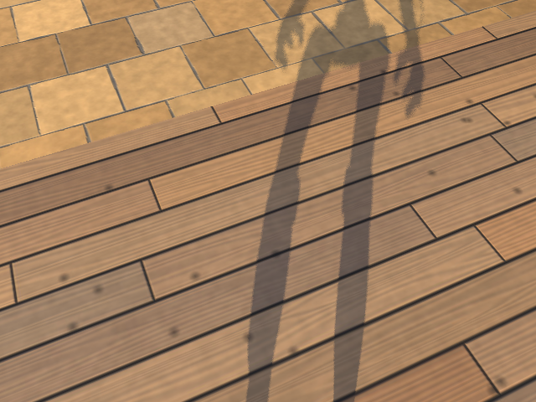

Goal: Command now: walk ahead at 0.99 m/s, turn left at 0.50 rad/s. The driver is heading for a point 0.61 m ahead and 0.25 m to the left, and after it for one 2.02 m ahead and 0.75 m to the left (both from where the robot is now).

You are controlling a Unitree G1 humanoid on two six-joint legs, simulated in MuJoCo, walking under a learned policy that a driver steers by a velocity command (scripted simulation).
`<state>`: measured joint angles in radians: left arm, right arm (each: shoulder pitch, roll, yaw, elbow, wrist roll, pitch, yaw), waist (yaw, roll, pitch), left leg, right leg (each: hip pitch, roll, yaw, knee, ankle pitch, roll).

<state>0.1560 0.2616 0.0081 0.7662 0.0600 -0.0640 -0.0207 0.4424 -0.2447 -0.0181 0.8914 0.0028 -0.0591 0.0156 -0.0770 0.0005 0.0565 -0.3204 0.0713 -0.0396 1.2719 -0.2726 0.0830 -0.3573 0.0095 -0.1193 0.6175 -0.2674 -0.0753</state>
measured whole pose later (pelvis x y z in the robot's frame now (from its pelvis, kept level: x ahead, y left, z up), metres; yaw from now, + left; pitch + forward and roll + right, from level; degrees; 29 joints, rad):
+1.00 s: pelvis +0.89 +0.23 +0.02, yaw +39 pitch +3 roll -2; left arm 0.57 0.32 0.06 0.90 0.02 -0.07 0.00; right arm -0.01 -0.32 0.00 0.62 -0.06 -0.07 0.06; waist 0.10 0.03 -0.01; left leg -0.64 0.03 -0.04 0.89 -0.24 0.03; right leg -0.10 0.05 0.05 0.33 -0.28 -0.01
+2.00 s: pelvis +1.73 +0.61 -0.02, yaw +11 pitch +1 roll -1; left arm 0.44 0.32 0.04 0.87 0.05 -0.08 0.02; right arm 0.10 -0.28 0.01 0.69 -0.01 -0.05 0.05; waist 0.04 0.00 0.03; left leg -0.56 -0.03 0.11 0.54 -0.02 0.15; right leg 0.28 0.12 -0.05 0.28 -0.43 -0.09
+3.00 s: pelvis +2.11 +0.73 +0.01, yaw +28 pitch +2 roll +0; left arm 0.26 0.33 0.10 0.69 -0.02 0.07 0.01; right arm 0.11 -0.24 -0.05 0.65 -0.02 0.02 -0.05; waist 0.02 -0.02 0.04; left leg -0.24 0.06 0.11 0.47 -0.25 0.00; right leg -0.57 -0.05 -0.01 1.03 -0.34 0.11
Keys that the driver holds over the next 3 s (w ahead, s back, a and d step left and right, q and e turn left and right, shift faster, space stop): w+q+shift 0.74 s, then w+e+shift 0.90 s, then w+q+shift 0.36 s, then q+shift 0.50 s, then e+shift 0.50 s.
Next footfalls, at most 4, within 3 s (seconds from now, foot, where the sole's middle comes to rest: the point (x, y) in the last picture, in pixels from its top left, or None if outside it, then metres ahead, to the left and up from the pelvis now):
0.32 left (236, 386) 0.50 0.08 -0.76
0.74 right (218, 231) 0.95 0.12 -0.76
1.12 left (88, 219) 1.03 0.51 -0.76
1.56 right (105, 114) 1.50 0.51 -0.76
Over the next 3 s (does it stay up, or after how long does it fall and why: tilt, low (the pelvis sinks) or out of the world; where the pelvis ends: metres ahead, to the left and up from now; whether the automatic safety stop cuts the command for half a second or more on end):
stays up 2.11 0.73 0.01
